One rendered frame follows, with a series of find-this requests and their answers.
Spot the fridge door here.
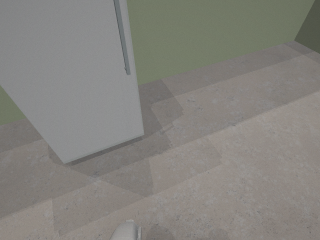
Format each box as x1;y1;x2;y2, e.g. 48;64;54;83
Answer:
0;0;143;162

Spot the left robot thigh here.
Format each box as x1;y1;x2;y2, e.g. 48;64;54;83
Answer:
109;222;142;240

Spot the handle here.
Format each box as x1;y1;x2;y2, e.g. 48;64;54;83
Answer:
113;0;131;75

